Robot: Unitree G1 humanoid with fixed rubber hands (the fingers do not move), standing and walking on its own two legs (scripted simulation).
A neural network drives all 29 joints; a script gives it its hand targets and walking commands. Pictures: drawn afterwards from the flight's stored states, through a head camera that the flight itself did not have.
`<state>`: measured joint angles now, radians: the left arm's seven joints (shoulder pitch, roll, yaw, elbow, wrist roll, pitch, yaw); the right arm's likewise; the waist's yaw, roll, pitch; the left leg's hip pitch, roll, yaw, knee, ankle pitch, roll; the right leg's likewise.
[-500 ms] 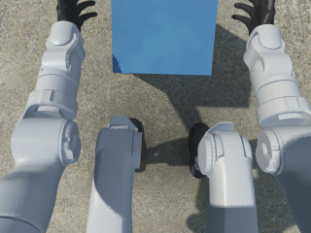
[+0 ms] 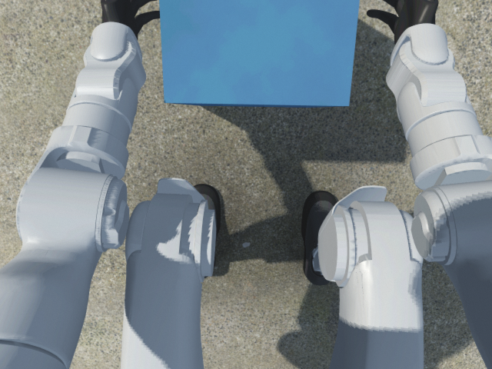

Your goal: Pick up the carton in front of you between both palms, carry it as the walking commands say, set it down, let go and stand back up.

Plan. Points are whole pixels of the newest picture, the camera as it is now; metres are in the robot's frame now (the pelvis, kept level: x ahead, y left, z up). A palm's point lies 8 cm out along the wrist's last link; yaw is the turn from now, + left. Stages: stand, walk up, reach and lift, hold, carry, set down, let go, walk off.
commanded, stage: reach and lift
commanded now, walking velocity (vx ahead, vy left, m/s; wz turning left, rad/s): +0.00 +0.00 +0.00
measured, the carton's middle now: (256, 34) +0.52 +0.03 -0.24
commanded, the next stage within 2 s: none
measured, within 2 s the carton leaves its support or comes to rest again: leaves its support in 0.52 s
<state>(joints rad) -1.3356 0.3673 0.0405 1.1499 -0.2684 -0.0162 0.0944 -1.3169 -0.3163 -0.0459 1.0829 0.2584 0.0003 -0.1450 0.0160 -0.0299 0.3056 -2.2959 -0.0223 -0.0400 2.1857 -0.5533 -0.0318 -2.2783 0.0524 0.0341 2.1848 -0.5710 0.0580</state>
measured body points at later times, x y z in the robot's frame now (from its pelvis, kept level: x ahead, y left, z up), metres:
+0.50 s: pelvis +0.00 +0.00 +0.00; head +0.36 +0.02 +0.26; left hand +0.53 +0.18 -0.18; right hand +0.54 -0.12 -0.18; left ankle +0.11 +0.13 -0.33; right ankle +0.11 -0.13 -0.33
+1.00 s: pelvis +0.00 -0.01 +0.08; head +0.27 +0.01 +0.44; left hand +0.49 +0.18 -0.01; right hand +0.51 -0.13 +0.00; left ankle +0.11 +0.13 -0.33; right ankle +0.11 -0.13 -0.33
